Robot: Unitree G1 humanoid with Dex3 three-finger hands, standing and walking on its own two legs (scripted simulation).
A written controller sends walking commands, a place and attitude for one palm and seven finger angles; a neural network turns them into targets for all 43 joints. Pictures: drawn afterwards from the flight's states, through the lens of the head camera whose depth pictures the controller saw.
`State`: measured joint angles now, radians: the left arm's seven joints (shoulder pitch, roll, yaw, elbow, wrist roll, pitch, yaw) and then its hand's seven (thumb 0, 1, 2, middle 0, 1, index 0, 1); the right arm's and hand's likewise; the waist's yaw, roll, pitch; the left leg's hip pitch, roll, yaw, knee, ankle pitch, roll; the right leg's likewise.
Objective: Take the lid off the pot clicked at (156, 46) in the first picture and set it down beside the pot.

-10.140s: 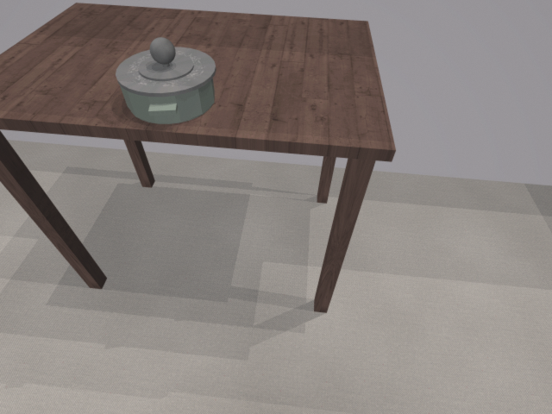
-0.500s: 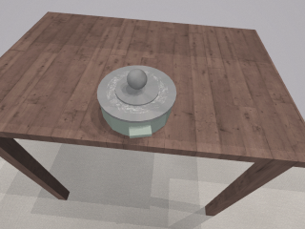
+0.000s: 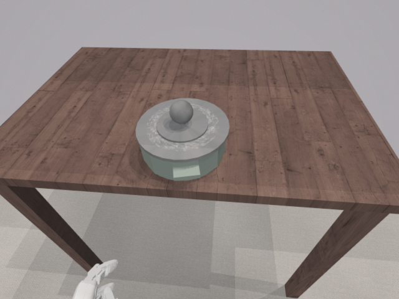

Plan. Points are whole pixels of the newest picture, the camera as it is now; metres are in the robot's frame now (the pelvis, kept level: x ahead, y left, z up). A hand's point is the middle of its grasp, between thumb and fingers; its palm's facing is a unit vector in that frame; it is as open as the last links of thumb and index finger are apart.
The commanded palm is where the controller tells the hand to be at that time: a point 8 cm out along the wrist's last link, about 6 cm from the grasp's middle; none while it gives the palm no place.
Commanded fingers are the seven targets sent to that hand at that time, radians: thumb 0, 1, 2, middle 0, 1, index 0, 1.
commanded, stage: lift the closed hand beside the body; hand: left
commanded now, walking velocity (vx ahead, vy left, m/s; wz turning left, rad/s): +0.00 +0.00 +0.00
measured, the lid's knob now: (181, 111) +0.44 +0.07 +0.17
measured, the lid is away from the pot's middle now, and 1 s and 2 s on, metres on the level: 0.00 0.00 0.00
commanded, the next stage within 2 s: raise the hand higher, near the body in 0.42 s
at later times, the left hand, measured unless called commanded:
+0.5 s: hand out of the picture +0.10 +0.21 +0.09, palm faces +0.30 -0.88 -0.37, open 3.1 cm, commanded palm +0.04 +0.25 +0.13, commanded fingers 0.00 0.90 0.90 -1.30 -1.50 -1.30 -1.50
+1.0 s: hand (40, 268) +0.13 +0.21 +0.16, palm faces +0.34 -0.84 -0.43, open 3.1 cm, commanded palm +0.07 +0.25 +0.19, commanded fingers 0.00 0.90 0.90 -1.30 -1.50 -1.30 -1.50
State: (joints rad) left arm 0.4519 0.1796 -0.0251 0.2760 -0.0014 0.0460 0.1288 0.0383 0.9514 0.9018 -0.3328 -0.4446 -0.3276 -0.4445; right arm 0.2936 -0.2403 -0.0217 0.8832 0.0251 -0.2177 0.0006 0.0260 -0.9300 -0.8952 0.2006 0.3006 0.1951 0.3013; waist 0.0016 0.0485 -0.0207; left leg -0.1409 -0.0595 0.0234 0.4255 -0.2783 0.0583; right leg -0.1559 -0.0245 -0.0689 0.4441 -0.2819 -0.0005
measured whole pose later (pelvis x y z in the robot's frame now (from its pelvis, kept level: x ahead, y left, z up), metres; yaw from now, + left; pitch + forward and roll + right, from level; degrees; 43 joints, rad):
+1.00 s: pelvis -0.03 -0.01 +0.00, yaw -1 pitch -5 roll -1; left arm 0.63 0.33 0.28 -0.55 -0.04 -0.17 0.07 0.02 0.89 0.90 -1.30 -1.50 -1.30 -1.50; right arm 0.17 -0.22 -0.01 0.61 0.02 -0.20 -0.05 0.01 -0.90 -0.90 0.20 0.30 0.19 0.30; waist 0.07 0.05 0.03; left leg -0.11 -0.02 0.04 0.45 -0.26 0.04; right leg -0.11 0.02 -0.06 0.42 -0.23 -0.03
